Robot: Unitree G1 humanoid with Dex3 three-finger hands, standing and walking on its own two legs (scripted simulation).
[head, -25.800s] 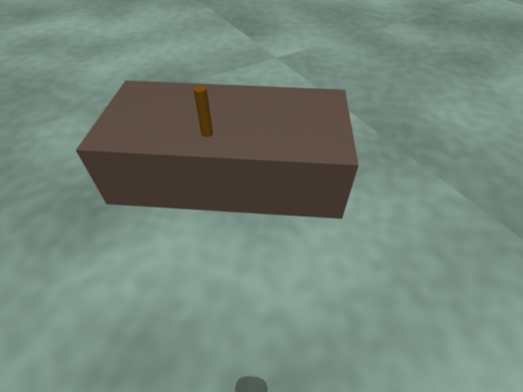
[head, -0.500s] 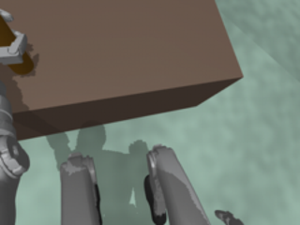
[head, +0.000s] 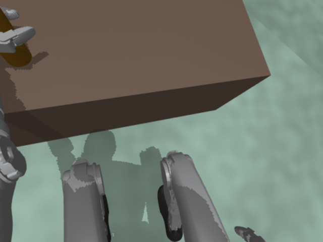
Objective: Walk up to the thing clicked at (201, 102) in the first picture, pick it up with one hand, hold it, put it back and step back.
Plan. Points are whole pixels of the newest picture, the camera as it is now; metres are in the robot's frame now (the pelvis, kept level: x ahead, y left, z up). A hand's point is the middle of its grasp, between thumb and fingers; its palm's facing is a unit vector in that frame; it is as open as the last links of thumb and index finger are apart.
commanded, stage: open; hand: left
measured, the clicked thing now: out of the picture +0.56 +0.29 +0.03
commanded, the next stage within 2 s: withdraw in 0.22 s
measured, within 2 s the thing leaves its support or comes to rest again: neither
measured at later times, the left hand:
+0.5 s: hand out of the picture +0.56 +0.29 +0.03, palm faces +0.29 -0.96 -0.03, open 15.6 cm
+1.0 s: hand out of the picture +0.51 +0.34 +0.15, palm faces +0.31 -0.92 -0.25, open 17.1 cm
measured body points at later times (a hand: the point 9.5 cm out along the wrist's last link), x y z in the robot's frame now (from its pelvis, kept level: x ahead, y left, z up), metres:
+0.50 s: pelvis +0.00 +0.00 +0.00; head +0.23 +0.06 +0.38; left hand +0.54 +0.34 +0.03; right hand +0.07 -0.27 -0.11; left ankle +0.09 +0.14 -0.41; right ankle +0.07 -0.13 -0.41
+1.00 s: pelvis +0.03 +0.01 +0.15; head +0.20 +0.06 +0.56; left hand +0.49 +0.39 +0.17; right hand +0.09 -0.26 +0.05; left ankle +0.09 +0.14 -0.41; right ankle +0.07 -0.13 -0.41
